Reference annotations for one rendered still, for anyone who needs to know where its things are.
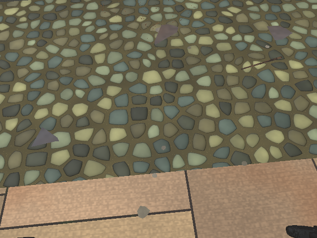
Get right robot hand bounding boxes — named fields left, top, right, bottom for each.
left=285, top=225, right=317, bottom=238

